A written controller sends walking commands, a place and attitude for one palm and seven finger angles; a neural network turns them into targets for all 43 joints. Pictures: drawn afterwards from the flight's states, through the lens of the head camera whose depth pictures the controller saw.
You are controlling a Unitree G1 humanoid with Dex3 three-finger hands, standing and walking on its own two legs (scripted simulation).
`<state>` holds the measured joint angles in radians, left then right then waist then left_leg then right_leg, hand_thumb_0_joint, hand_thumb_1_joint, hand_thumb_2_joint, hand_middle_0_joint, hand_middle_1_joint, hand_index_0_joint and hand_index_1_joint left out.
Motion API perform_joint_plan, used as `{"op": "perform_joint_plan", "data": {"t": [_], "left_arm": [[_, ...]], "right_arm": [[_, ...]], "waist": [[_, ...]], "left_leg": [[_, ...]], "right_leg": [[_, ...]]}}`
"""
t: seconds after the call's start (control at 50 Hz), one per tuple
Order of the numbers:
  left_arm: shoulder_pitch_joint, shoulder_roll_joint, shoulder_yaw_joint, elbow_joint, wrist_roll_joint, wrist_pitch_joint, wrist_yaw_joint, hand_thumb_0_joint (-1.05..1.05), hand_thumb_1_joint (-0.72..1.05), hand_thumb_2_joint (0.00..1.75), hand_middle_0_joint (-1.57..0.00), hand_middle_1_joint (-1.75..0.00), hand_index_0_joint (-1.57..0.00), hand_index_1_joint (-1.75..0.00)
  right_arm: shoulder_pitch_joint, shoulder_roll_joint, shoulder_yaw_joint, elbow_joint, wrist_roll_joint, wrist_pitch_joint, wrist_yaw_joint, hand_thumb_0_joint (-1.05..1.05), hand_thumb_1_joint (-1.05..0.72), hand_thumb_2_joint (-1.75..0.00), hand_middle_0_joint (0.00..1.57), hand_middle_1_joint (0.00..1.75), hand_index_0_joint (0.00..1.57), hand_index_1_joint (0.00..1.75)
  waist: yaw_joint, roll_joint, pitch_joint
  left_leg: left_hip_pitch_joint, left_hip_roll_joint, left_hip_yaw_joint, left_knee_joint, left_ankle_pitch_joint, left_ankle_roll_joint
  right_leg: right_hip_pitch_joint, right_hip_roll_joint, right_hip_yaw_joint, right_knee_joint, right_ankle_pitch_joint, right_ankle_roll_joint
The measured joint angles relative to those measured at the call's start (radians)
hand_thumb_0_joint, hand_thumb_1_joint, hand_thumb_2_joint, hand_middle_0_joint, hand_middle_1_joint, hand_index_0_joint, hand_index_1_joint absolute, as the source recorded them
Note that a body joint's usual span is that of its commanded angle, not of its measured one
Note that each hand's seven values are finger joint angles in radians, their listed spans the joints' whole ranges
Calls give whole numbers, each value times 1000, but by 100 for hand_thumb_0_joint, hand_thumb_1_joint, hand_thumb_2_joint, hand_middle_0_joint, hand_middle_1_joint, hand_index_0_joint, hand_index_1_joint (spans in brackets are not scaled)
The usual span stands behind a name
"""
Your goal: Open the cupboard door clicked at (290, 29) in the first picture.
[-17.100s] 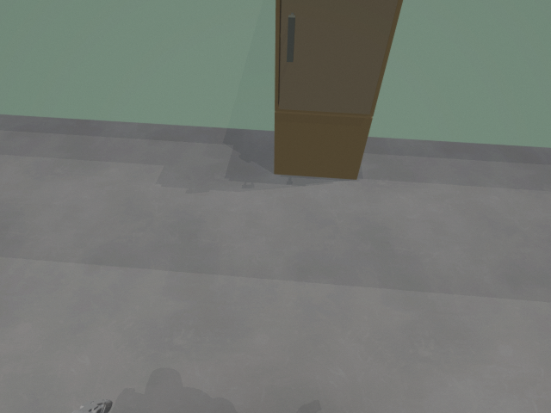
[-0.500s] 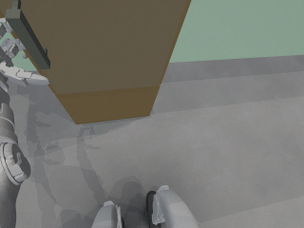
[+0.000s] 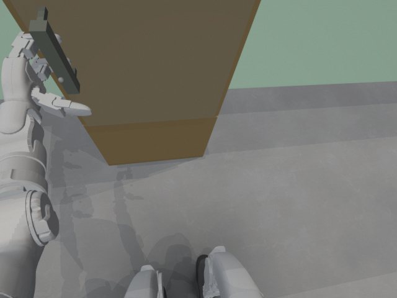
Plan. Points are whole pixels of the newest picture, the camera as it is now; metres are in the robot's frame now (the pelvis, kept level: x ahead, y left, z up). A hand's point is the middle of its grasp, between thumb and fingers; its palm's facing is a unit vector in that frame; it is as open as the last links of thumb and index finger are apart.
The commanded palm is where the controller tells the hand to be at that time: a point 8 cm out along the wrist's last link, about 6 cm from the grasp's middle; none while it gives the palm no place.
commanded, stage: slide the fingers in behind the handle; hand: left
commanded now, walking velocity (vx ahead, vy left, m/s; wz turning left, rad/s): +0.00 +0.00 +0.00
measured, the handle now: (59, 54) +0.58 +0.23 +0.05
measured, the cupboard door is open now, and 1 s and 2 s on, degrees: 0 0 26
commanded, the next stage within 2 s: close the thumb around the handle in 0.34 s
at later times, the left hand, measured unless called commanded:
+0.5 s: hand (70, 76) +0.52 +0.20 +0.05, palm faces +0.06 -1.00 -0.04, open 14.1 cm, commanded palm +0.50 +0.24 +0.05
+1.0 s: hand (70, 75) +0.53 +0.20 +0.05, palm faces +0.05 -1.00 -0.03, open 6.5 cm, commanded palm +0.50 +0.24 +0.05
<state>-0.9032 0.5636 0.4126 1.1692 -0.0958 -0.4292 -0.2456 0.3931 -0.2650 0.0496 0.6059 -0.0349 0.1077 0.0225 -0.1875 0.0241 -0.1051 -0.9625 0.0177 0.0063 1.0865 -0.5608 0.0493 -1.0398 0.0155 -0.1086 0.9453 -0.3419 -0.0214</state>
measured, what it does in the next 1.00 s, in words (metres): stands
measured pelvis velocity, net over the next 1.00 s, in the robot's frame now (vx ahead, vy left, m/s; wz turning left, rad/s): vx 0.00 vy -0.01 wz -0.01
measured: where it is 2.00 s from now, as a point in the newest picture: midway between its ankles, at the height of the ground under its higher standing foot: outside the picture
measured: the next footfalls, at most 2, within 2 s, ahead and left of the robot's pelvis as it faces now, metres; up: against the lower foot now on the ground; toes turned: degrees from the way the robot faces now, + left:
none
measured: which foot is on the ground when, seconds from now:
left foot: down 0.00-1.00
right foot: down 0.00-1.00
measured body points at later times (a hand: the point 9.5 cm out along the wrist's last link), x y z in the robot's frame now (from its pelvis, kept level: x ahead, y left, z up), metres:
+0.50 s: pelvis +0.00 +0.00 +0.00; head +0.16 +0.02 +0.42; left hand +0.52 +0.26 +0.06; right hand -0.02 -0.26 -0.11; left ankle -0.04 +0.08 -0.66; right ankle +0.05 -0.12 -0.66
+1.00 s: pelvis +0.00 -0.01 +0.00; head +0.16 +0.02 +0.41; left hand +0.52 +0.26 +0.06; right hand -0.01 -0.27 -0.11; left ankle -0.04 +0.08 -0.66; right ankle +0.05 -0.12 -0.66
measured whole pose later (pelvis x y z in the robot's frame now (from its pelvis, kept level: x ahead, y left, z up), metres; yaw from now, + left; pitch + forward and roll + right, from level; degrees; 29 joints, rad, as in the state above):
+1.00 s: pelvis +0.00 -0.01 +0.00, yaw +0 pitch +26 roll -4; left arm -0.95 0.59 0.44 1.20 -0.07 -0.43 -0.25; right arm 0.39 -0.27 0.05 0.59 -0.04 0.09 0.02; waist -0.21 0.02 -0.10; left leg -1.00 0.02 0.01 1.10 -0.56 0.04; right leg -1.08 0.02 -0.10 0.97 -0.35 -0.03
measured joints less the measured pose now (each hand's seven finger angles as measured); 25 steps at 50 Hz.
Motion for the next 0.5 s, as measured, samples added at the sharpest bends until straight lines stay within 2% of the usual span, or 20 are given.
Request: {"op": "perform_joint_plan", "data": {"t": [0.08, 0.22, 0.5], "left_arm": [[-26, 0, -6, 30, 16, -4, -6, -2, -50, 30, -25, -119, -27, -119], [-29, 21, 36, 27, 37, -4, -3, -2, -50, 30, -28, -120, -29, -120], [-31, 7, 20, 24, 30, 2, 19, -2, -49, 30, -30, -120, -28, -120]], "right_arm": [[-2, -1, 4, 2, -2, -1, -1, 0, -90, -90, 20, 30, 21, 30], [-2, -2, 5, -24, -4, -4, -3, 0, -90, -90, 20, 30, 21, 30], [10, 1, 5, -11, -2, -2, -1, 0, -90, -90, 20, 30, 21, 30]], "waist": [[-7, 0, 1], [-26, 1, 1], [-14, 6, 5]], "left_leg": [[-6, -2, -2, 6, -2, 1], [-22, 5, 10, 17, -7, 1], [-17, 2, 9, 7, -1, -1]], "right_leg": [[-6, -2, -2, 6, -3, -1], [-29, 5, 10, 21, -3, -1], [-25, 3, 10, 16, -1, -3]]}}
